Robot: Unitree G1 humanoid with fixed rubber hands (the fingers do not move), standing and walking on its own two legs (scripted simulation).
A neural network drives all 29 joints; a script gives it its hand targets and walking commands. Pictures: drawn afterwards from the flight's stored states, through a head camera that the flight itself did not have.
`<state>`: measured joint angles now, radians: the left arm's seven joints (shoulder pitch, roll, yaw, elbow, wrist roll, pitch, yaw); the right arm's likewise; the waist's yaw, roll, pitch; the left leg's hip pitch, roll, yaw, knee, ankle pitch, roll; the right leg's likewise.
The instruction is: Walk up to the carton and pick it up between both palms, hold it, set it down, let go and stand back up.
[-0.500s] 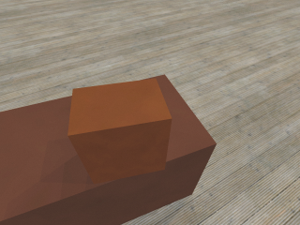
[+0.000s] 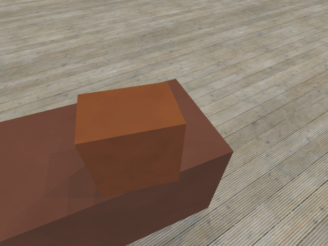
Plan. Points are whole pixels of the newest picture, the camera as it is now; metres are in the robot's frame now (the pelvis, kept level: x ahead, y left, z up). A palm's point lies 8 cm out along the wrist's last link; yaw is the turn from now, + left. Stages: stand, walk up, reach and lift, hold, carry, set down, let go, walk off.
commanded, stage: walk up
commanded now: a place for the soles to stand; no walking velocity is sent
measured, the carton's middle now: (133, 142) +0.44 +0.09 -0.03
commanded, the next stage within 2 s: reach and lift in 0.36 s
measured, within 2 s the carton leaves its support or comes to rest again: neither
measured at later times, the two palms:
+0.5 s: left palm out of the picture +0.11 +0.27 -0.14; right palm out of the picture +0.09 -0.28 -0.15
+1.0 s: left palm (53, 241) +0.18 +0.27 -0.09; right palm out of the picture +0.15 -0.24 -0.12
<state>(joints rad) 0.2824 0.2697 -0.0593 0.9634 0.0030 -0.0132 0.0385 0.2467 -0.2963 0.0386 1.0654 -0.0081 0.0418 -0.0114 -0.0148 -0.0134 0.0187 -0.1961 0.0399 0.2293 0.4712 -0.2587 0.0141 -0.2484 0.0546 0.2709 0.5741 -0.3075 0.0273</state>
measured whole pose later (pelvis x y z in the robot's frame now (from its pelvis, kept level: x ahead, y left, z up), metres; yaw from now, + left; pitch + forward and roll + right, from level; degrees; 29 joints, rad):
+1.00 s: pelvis -0.02 -0.02 -0.02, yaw +5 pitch +1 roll +0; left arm -0.03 0.37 0.08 0.49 0.08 0.46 -0.07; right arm 0.05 -0.12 -0.07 0.73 0.02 0.04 -0.02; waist -0.06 -0.01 0.10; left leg -0.42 0.09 0.09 0.77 -0.35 -0.02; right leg -0.40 0.00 -0.03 0.76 -0.37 -0.01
